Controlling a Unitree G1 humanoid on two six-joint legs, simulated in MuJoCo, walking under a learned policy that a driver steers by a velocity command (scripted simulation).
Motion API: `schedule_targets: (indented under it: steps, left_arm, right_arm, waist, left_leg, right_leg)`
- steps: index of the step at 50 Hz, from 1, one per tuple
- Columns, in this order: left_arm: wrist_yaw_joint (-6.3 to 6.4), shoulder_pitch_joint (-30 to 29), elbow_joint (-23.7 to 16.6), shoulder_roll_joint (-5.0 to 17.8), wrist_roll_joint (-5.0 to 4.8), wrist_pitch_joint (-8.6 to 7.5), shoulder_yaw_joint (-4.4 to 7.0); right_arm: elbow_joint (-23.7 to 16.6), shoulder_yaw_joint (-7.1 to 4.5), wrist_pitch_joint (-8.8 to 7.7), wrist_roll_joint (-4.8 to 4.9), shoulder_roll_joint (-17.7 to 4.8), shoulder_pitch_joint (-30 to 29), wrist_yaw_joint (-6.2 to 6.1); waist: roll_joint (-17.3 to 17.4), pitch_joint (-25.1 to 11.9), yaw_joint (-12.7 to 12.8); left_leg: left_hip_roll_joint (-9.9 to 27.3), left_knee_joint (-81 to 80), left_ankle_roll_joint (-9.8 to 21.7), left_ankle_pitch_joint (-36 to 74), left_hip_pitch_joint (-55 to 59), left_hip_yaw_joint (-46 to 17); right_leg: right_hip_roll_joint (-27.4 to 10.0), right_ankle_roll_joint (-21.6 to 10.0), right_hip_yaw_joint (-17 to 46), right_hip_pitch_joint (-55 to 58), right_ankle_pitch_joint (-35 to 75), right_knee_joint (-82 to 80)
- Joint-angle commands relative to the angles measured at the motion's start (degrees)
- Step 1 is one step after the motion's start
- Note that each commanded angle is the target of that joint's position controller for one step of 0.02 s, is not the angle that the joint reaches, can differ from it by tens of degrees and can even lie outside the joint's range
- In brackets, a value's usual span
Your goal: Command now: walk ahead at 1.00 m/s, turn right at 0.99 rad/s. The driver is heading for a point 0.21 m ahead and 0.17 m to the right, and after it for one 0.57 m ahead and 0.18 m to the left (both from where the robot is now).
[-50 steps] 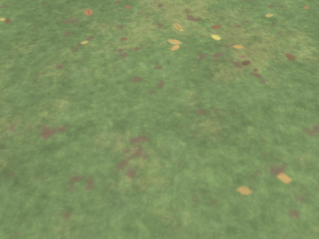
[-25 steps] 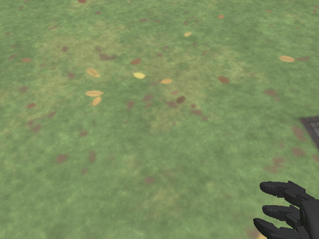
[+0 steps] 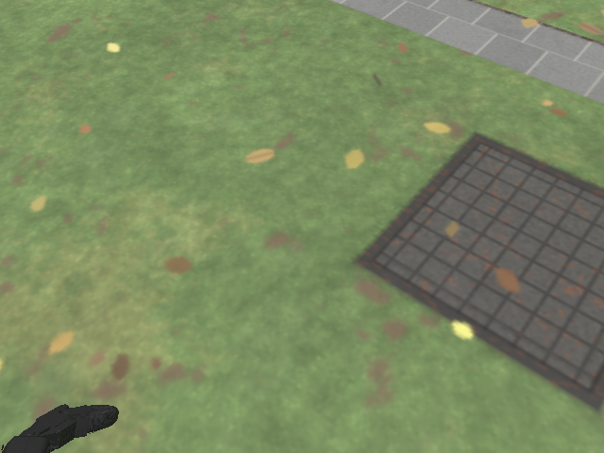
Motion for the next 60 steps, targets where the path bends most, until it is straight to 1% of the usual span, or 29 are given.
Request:
schedule_targets:
  steps: [1,5,7,8,9,10,11,12,13,14,16,19,22,27,30,31,32,33,34,35,36,37,39,44,51,53,55,56,60]
  left_arm:
    - [-1.34,-5.66,-4.44,0.64,0.28,-1.14,-0.60]
    - [-3.20,-9.11,-5.91,2.23,-0.19,-2.14,0.22]
    - [-2.78,1.46,-4.17,4.26,0.10,-1.56,1.92]
    - [-1.61,15.28,-0.33,7.34,0.00,-0.89,3.96]
    - [-0.14,26.66,3.91,9.54,-0.11,-0.19,5.01]
    - [0.11,20.96,2.56,13.48,1.79,-1.41,4.22]
    - [0.26,23.37,2.46,8.09,2.78,-2.01,3.67]
    - [0.03,22.54,4.00,6.84,3.02,-3.06,3.12]
    - [-0.25,17.80,5.14,5.61,2.77,-4.17,2.60]
    - [-0.42,13.32,5.29,2.50,3.25,-5.10,1.71]
    - [-0.69,9.13,5.89,-1.32,3.68,-6.09,0.86]
    - [-0.37,9.24,8.02,-0.36,3.32,-6.95,1.30]
    - [0.99,9.92,8.81,-0.08,4.07,-7.38,1.10]
    - [2.98,16.01,11.37,3.81,3.21,-6.60,1.38]
    - [5.08,16.95,11.52,8.98,2.64,-3.78,2.28]
    - [4.80,14.60,11.44,9.50,3.33,-3.08,2.34]
    - [4.08,10.29,10.88,9.09,2.51,-3.10,2.25]
    - [2.32,16.16,9.23,-1.13,4.03,-4.53,-0.12]
    - [1.03,27.14,10.41,-0.71,0.91,-6.02,-1.87]
    - [0.93,18.49,10.83,6.12,-0.33,-5.88,-0.48]
    - [1.28,14.01,7.39,4.82,-0.56,-5.44,-0.50]
    - [2.23,10.24,7.27,4.09,0.72,-4.58,-0.65]
    - [2.96,11.62,7.86,4.63,1.47,-2.38,-0.07]
    - [4.38,12.41,8.12,0.39,2.56,-0.88,-1.35]
    - [3.83,5.41,8.37,2.15,2.51,-0.50,-0.56]
    - [3.56,5.89,8.75,2.58,3.72,-1.20,-0.26]
    - [3.92,3.36,7.85,6.02,4.32,-1.07,0.27]
    - [3.60,2.90,8.38,2.36,3.90,-0.82,-0.34]
    - [2.72,3.20,9.30,1.96,3.40,-1.10,-0.34]
  right_arm:
    - [-4.68,0.16,-1.43,-0.33,-5.48,-6.96,-0.30]
    - [-3.01,-0.49,-0.28,-0.47,-11.52,-3.01,-1.53]
    - [-2.27,-0.61,0.56,0.38,-13.78,-2.52,-2.16]
    - [-2.70,-0.12,0.63,0.19,-13.16,-5.64,-1.73]
    - [-3.42,0.62,0.37,0.68,-10.94,-9.29,-1.56]
    - [-5.82,4.04,-1.30,0.87,0.35,3.68,-0.27]
    - [-5.42,3.12,-3.28,4.22,-5.82,-1.31,0.27]
    - [-7.89,2.59,-3.44,6.34,-7.01,-9.64,0.13]
    - [-8.91,2.99,-3.15,6.02,-5.29,-12.30,-0.15]
    - [-7.54,2.92,-1.95,4.64,-4.16,-11.33,-0.32]
    - [-4.53,2.33,1.32,4.04,-3.36,-5.33,0.11]
    - [-4.61,2.63,3.39,3.49,-0.95,-8.49,0.26]
    - [-6.61,2.60,2.69,3.15,-1.07,-14.59,0.71]
    - [-10.14,3.48,0.42,2.18,0.45,-24.41,4.04]
    - [-9.71,2.04,0.30,1.20,-2.37,-15.04,5.22]
    - [-6.86,0.23,1.04,1.53,-6.45,-3.95,4.44]
    - [-4.86,-0.76,1.89,1.30,-8.59,4.33,3.03]
    - [-5.13,-1.17,2.89,-0.26,-13.53,3.19,1.53]
    - [-6.77,0.20,1.26,-3.32,-10.93,1.24,1.78]
    - [-8.56,-0.25,1.79,-2.48,-8.66,-0.02,2.23]
    - [-8.30,0.03,1.36,-0.35,-8.66,-5.96,2.63]
    - [-8.81,1.01,0.92,1.09,-5.52,-10.67,2.58]
    - [-9.03,1.48,0.68,-0.32,-4.63,-13.63,2.35]
    - [-6.97,1.70,0.81,-0.58,-4.46,-16.02,1.40]
    - [-4.47,2.65,3.54,-0.35,-2.70,-17.40,1.14]
    - [-3.44,3.45,3.32,0.04,-0.65,-16.36,1.19]
    - [-1.85,3.95,2.71,-1.13,1.60,-7.58,1.13]
    - [-1.59,4.22,3.14,-1.12,1.24,-8.79,0.81]
    - [-1.73,3.53,6.13,-0.79,-1.57,-15.67,-0.04]
  waist:
    - [1.61,7.20,2.42]
    - [7.15,3.72,4.06]
    - [11.23,-2.62,11.86]
    - [10.98,-8.21,19.42]
    - [4.40,-9.71,24.46]
    - [-14.21,-19.99,10.15]
    - [-6.72,-27.11,16.28]
    - [-0.38,-14.97,16.14]
    - [6.33,-5.76,12.15]
    - [6.92,-2.39,8.90]
    - [2.53,0.22,4.22]
    - [2.11,3.96,4.43]
    - [2.38,5.24,6.24]
    - [3.50,7.68,9.49]
    - [-2.94,-0.51,3.49]
    - [-4.32,-6.12,-2.48]
    - [-1.87,-8.81,-8.37]
    - [25.86,-13.36,-0.82]
    - [17.98,-33.90,1.76]
    - [4.53,-34.30,-3.18]
    - [0.38,-20.55,1.77]
    - [-4.50,-13.08,3.81]
    - [-2.24,-6.34,6.88]
    - [3.89,-10.56,8.33]
    - [8.70,-9.09,5.67]
    - [7.49,-7.99,6.42]
    - [-5.63,-9.42,0.38]
    - [-6.76,-10.41,1.43]
    - [-1.43,-5.35,4.52]
  left_leg:
    - [13.90,-10.37,4.61,24.61,-6.31,-3.03]
    - [14.23,-2.15,0.48,71.10,-0.57,3.30]
    - [18.51,11.95,3.18,90.23,-1.49,1.32]
    - [18.60,24.50,4.83,89.02,-6.97,0.02]
    - [11.74,48.70,4.13,49.20,-21.27,0.25]
    - [3.60,70.60,4.15,-10.90,-41.79,-7.70]
    - [3.25,72.70,6.40,-7.26,-45.21,-18.62]
    - [4.66,70.83,6.53,-3.89,-48.40,-17.54]
    - [7.49,65.38,6.24,0.34,-48.56,-17.29]
    - [10.06,62.31,5.49,3.96,-45.72,-17.54]
    - [13.13,59.29,3.77,8.30,-39.40,-18.38]
    - [13.98,54.50,1.67,14.91,-42.65,-17.59]
    - [10.99,43.15,1.17,27.39,-44.59,-13.51]
    - [5.45,21.01,4.51,35.68,-41.27,-3.62]
    - [-2.73,17.66,6.20,27.94,-28.56,0.61]
    - [-2.82,18.27,7.94,27.74,-17.53,-2.80]
    - [-0.20,11.73,9.33,35.52,-6.15,-8.13]
    - [11.56,21.41,15.53,71.60,15.49,-21.80]
    - [25.50,17.22,28.54,63.38,29.14,-50.05]
    - [22.62,11.39,25.60,53.57,21.53,-46.02]
    - [20.54,7.56,22.92,45.51,9.47,-40.89]
    - [18.97,5.06,20.66,41.24,-1.03,-37.10]
    - [16.17,1.45,19.07,45.78,-17.40,-30.75]
    - [12.09,1.35,17.63,57.40,-21.23,-17.37]
    - [11.00,3.79,13.09,29.44,-20.22,-16.56]
    - [8.35,7.72,8.76,19.75,-21.67,-16.79]
    - [0.95,13.56,3.35,0.86,-24.54,-12.25]
    - [2.07,12.73,1.97,1.29,-20.52,-11.37]
    - [3.35,9.50,2.65,7.28,-19.84,-13.37]
  right_leg:
    - [-0.11,-0.67,-2.24,0.14,8.65,-9.63]
    - [8.37,-4.25,-12.61,14.64,7.12,-21.63]
    - [11.64,-7.56,-10.37,30.31,-0.27,-22.59]
    - [10.78,-10.58,-6.67,46.46,1.50,-27.41]
    - [5.29,-12.81,2.58,64.12,3.66,-34.55]
    - [-9.72,-19.72,31.55,81.27,-5.04,-33.74]
    - [-13.45,-20.85,43.08,78.24,-24.58,-46.69]
    - [-12.52,-18.12,38.30,67.84,-27.64,-52.23]
    - [-11.55,-16.06,31.95,56.31,-23.59,-54.49]
    - [-9.53,-14.19,25.46,48.47,-19.31,-55.03]
    - [-6.12,-10.81,13.56,37.73,-12.25,-56.81]
    - [-3.06,-6.31,0.13,32.98,0.31,-59.61]
    - [1.35,-2.89,-9.50,34.58,8.63,-61.49]
    - [-1.20,1.41,-14.59,46.24,32.40,-58.96]
    - [-4.82,2.14,-13.02,53.94,67.65,-40.98]
    - [-4.80,1.89,-11.77,53.04,66.57,-29.51]
    - [-1.77,2.12,-12.52,47.84,55.64,-14.48]
    - [10.60,5.77,-11.72,24.89,-23.94,15.96]
    - [13.65,5.14,8.96,14.52,-32.42,31.44]
    - [10.79,3.72,10.53,18.76,-27.88,28.63]
    - [7.94,3.23,7.83,15.53,-25.39,19.89]
    - [5.17,3.41,5.84,15.02,-23.90,14.65]
    - [3.44,4.27,4.79,22.09,-20.67,9.52]
    - [1.53,7.06,2.71,25.69,-12.80,-11.55]
    - [3.54,6.08,1.35,31.31,0.56,-32.35]
    - [3.30,3.48,2.01,37.03,10.17,-42.06]
    - [-6.30,-3.76,11.45,40.57,24.10,-41.53]
    - [-5.83,-4.84,11.86,37.06,13.21,-42.66]
    - [1.37,0.38,5.87,33.65,1.43,-41.62]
